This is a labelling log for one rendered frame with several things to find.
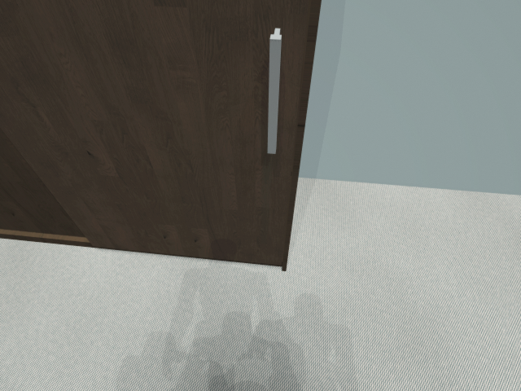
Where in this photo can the handle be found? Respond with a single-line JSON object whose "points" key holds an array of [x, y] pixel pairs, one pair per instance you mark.
{"points": [[274, 75]]}

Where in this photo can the wardrobe door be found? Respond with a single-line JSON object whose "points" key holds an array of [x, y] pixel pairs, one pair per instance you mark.
{"points": [[147, 120], [26, 204]]}

